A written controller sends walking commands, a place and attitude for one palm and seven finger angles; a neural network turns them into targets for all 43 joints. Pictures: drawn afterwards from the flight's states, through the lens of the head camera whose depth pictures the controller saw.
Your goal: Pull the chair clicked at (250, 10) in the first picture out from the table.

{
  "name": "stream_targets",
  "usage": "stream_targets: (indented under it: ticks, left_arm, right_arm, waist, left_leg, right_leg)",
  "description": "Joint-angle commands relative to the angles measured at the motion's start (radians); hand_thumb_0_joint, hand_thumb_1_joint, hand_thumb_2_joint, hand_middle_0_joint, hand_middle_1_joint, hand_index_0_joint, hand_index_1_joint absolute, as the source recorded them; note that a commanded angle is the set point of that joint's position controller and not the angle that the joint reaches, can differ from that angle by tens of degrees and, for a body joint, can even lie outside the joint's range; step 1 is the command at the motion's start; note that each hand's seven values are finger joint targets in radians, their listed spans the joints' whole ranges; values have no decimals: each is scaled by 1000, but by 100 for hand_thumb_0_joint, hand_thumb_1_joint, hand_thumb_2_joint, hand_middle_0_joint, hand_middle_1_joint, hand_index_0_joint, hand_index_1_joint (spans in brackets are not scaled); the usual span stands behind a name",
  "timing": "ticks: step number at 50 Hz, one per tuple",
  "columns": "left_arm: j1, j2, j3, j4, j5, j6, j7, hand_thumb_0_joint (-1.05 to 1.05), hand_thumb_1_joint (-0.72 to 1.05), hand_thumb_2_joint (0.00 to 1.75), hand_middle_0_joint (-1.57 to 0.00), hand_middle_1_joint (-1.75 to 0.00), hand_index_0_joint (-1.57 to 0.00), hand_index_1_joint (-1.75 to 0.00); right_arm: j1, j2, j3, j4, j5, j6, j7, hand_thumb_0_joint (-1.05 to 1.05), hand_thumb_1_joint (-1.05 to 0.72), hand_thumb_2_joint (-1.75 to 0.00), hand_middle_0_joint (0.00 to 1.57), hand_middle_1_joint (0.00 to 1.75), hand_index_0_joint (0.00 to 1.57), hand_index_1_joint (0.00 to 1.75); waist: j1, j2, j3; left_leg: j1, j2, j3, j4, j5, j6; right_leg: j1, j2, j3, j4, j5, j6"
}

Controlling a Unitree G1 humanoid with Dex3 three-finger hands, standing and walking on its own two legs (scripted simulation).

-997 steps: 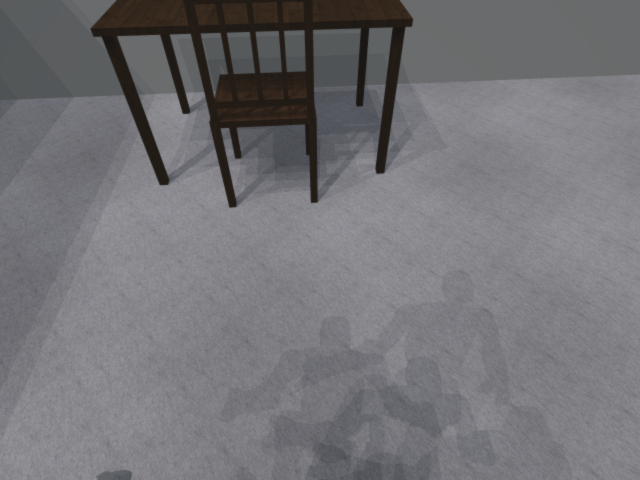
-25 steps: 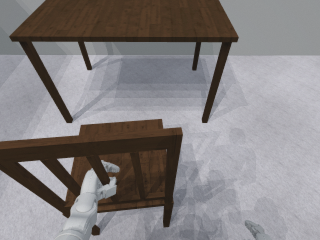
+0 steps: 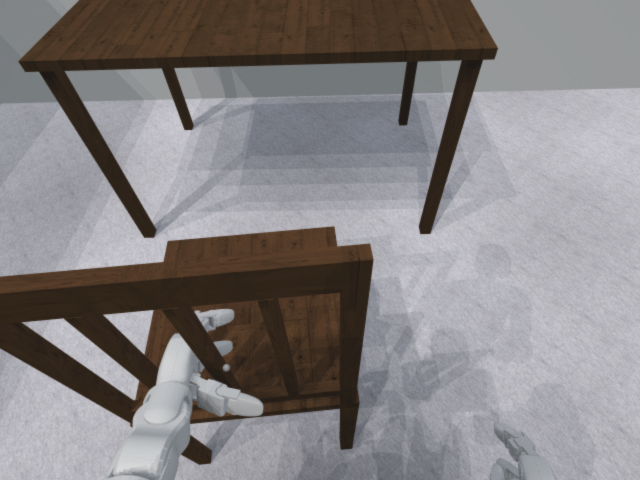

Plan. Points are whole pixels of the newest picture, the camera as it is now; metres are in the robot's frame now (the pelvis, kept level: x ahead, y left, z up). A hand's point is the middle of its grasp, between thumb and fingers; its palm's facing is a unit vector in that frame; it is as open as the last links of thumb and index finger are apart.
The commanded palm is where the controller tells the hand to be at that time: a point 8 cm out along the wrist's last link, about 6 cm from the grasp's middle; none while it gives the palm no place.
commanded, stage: open the thumb and straighten the fingers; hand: left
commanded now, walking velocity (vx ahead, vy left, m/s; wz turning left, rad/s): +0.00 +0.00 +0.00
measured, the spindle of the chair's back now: (212, 359) +0.29 +0.16 -0.04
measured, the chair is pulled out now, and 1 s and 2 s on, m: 0.58 0.58 0.58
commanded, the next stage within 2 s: draw the fingers out of the gap in 0.20 s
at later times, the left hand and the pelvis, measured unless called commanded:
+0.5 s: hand (209, 402) +0.23 +0.15 -0.05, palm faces +0.03 -0.98 -0.19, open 17.4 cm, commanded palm +0.21 +0.20 -0.02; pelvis +0.01 +0.00 -0.01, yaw +1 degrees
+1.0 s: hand (195, 473) +0.15 +0.16 -0.05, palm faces +0.04 -0.98 -0.18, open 17.4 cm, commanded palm +0.13 +0.20 -0.02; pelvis +0.00 +0.00 -0.03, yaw +2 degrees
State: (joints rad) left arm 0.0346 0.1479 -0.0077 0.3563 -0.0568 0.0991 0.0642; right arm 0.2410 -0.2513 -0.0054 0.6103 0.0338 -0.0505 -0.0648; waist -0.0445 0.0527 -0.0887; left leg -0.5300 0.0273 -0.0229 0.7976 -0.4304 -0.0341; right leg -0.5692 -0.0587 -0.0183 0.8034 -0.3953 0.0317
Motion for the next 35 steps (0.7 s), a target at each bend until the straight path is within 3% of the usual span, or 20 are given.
stream_targets:
  ticks: [1,3,6,7,9,11,14,15,16,17,18,19,21,26,29,30,35]
  left_arm:
    - [-137,143,81,-215,12,-27,14,0,-55,20,-5,-14,-5,-14]
    - [-145,163,94,-263,8,-29,13,0,-55,20,0,0,0,0]
    - [-99,152,83,-287,2,-24,5,0,-55,20,0,0,0,0]
    - [-122,141,65,-302,0,-24,0,0,-55,20,0,0,0,0]
    - [-90,141,63,-304,-2,-16,-6,0,-55,20,0,0,0,0]
    - [-95,105,21,-319,-2,-6,-13,0,-55,20,0,0,0,0]
    - [-116,128,36,-325,-2,8,-8,0,-55,20,0,0,0,0]
    - [10,198,126,-253,-1,15,-7,0,-55,20,0,0,0,0]
    - [41,153,83,-288,-3,16,-16,0,-55,20,0,0,0,0]
    - [21,159,75,-336,-2,10,-19,0,-55,20,0,0,0,0]
    - [71,169,84,-360,1,9,-18,0,-55,20,0,0,0,0]
    - [88,155,60,-407,2,4,-16,0,-55,20,0,0,0,0]
    - [153,149,55,-444,-1,3,-9,0,-55,20,0,0,0,0]
    - [246,132,22,-533,5,4,3,0,-55,20,0,0,0,0]
    - [248,139,11,-580,8,2,6,0,-55,20,0,0,0,0]
    - [258,156,32,-582,7,0,8,0,-55,20,0,0,0,0]
    - [364,139,7,-637,12,2,1,0,-55,20,0,0,0,0]
  right_arm:
    - [-40,-140,-50,-155,-5,-42,-18,0,-90,-90,20,30,20,30]
    - [-39,-139,-49,-161,-8,-44,-23,0,-90,-90,20,30,20,30]
    - [-40,-133,-45,-169,-6,-48,-26,0,-90,-90,20,30,20,30]
    - [-38,-133,-44,-166,-5,-49,-28,0,-90,-90,20,30,20,30]
    - [-39,-135,-45,-167,-5,-53,-30,0,-90,-90,20,30,20,30]
    - [-42,-136,-44,-171,-3,-57,-30,0,-90,-90,20,30,20,30]
    - [-42,-141,-43,-170,-4,-61,-35,0,-90,-90,20,30,20,30]
    - [-37,-146,-46,-172,-6,-58,-35,0,-90,-90,20,30,20,30]
    - [-47,-141,-40,-189,-5,-55,-31,0,-90,-90,20,30,20,30]
    - [-49,-140,-41,-198,-4,-57,-29,0,-90,-90,20,30,20,30]
    - [-52,-139,-45,-209,-4,-59,-31,0,-90,-90,20,30,20,30]
    - [-54,-134,-42,-217,-2,-62,-29,0,-90,-90,20,30,20,30]
    - [-50,-131,-44,-227,-2,-69,-30,0,-90,-90,20,30,20,30]
    - [-51,-127,-41,-244,-3,-85,-37,0,-90,-90,20,30,20,30]
    - [-46,-130,-38,-241,-5,-96,-46,0,-90,-90,20,30,20,30]
    - [-45,-129,-39,-237,-5,-97,-49,0,-90,-90,20,30,20,30]
    - [-57,-118,-36,-249,-4,-107,-53,0,-90,-90,20,30,20,30]
  waist:
    - [-7,-102,-210]
    - [-5,-79,-234]
    - [-9,-69,-237]
    - [-22,-74,-239]
    - [-18,-56,-231]
    - [-29,-65,-225]
    - [-28,-62,-223]
    - [1,-95,-205]
    - [5,-85,-214]
    - [-1,-73,-228]
    - [14,-45,-235]
    - [9,-28,-244]
    - [5,-69,-244]
    - [-4,-60,-204]
    - [-18,-58,-199]
    - [-15,-66,-199]
    - [-7,-38,-198]
  left_leg:
    - [59,-5,39,-75,302,44]
    - [62,-7,38,-66,316,44]
    - [64,-8,37,-50,335,44]
    - [66,-9,35,-44,332,45]
    - [65,-7,33,-40,332,43]
    - [66,-8,28,-34,326,45]
    - [59,-10,22,-31,313,44]
    - [28,-9,23,-31,300,41]
    - [19,-14,28,-32,295,42]
    - [24,-13,27,-29,302,42]
    - [26,-13,30,-28,314,41]
    - [37,-12,29,-24,326,41]
    - [29,-10,27,-13,327,42]
    - [2,-13,19,0,284,43]
    - [-5,-17,14,15,254,47]
    - [-11,-18,11,18,256,47]
    - [-15,-20,2,28,256,46]
  right_leg:
    - [138,8,-53,-78,334,-29]
    - [160,6,-48,-73,352,-33]
    - [152,6,-51,-62,372,-31]
    - [144,6,-50,-63,372,-29]
    - [135,5,-54,-60,365,-31]
    - [114,5,-60,-57,352,-28]
    - [108,4,-63,-54,333,-29]
    - [111,6,-67,-47,322,-31]
    - [117,3,-63,-47,322,-31]
    - [123,0,-61,-42,331,-32]
    - [138,-1,-61,-39,336,-37]
    - [132,-2,-60,-34,341,-37]
    - [125,1,-64,-29,345,-34]
    - [79,3,-70,-20,288,-31]
    - [51,5,-69,-19,252,-28]
    - [52,5,-70,-14,254,-29]
    - [34,5,-75,0,232,-33]
